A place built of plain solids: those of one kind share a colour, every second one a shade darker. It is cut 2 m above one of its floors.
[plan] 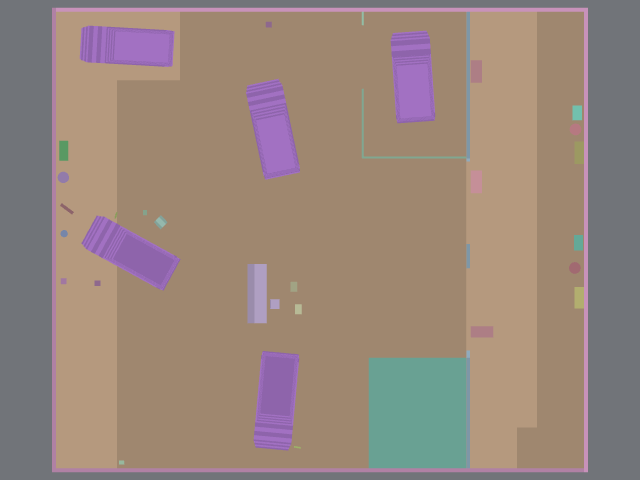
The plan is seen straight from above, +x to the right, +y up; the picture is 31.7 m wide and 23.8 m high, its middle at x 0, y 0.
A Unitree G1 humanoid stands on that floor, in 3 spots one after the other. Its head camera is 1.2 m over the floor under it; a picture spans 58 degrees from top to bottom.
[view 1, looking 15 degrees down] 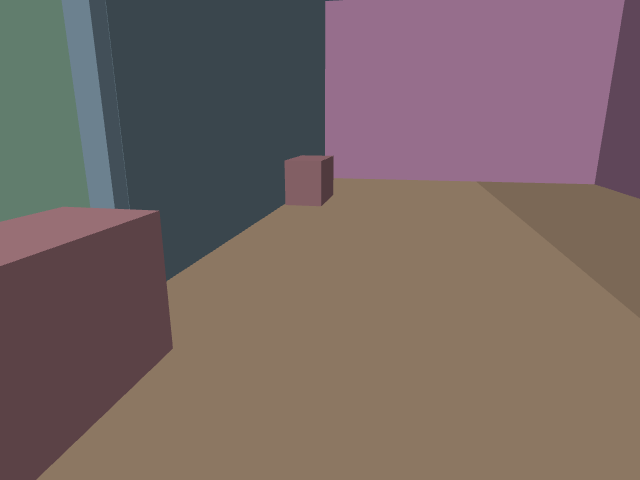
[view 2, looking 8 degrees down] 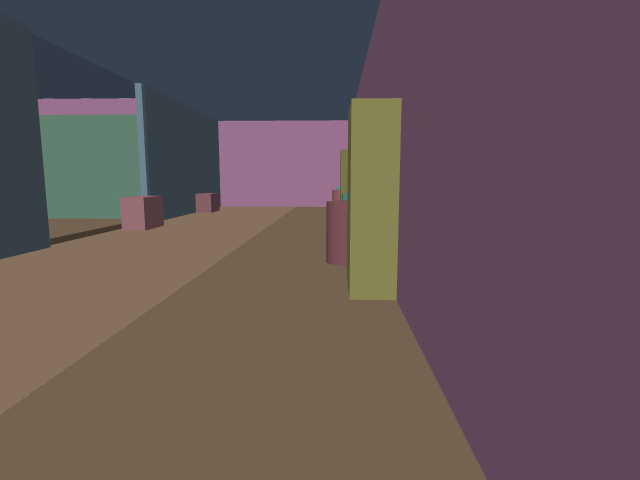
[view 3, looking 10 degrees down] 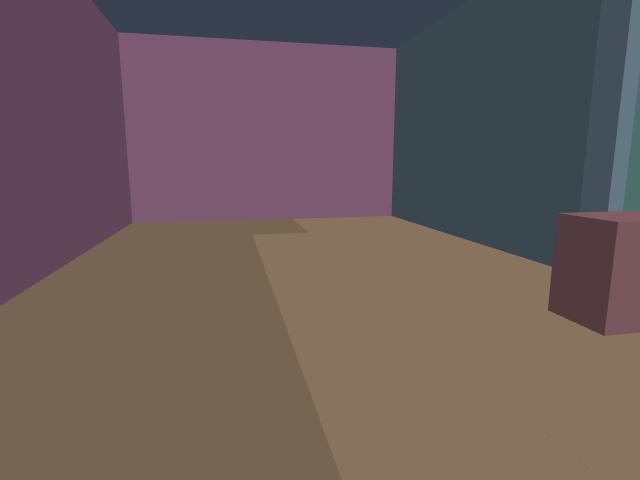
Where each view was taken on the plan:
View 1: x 9.23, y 1.48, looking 101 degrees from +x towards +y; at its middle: floor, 4.64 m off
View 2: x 12.47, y -7.61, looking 92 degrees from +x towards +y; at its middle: floor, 8.62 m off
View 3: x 11.15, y -1.86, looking -102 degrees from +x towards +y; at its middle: floor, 6.91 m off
